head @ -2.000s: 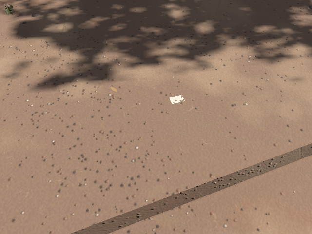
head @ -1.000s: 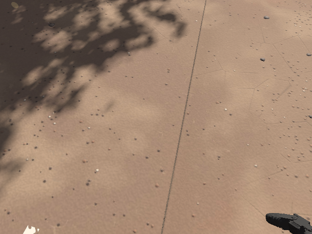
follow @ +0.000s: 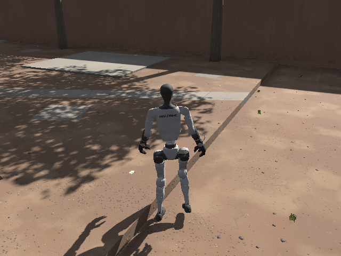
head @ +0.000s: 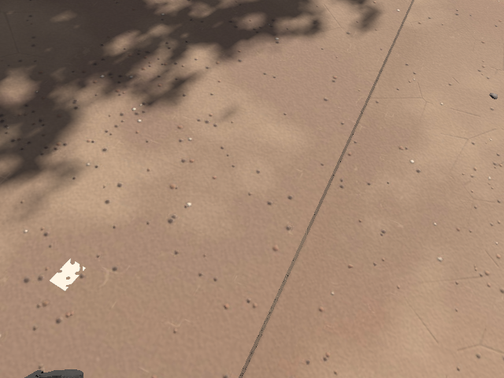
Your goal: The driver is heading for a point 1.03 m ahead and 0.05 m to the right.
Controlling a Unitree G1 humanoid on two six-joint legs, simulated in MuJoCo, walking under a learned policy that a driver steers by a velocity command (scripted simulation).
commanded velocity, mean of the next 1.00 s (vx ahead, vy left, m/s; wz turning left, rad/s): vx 0.57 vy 0.00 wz -0.17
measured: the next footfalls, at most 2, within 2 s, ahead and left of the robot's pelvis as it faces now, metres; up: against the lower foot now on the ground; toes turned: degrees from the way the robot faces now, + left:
right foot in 0.22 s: +0.08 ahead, -0.14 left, +0.00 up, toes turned +20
left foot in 0.56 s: +0.07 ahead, +0.09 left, +0.00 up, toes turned +2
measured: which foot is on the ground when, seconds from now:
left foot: down 0.00-0.22, up 0.24-0.54, down 0.56-1.00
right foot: up 0.00-0.20, down 0.22-0.56, up 0.58-0.98, down 1.00-1.00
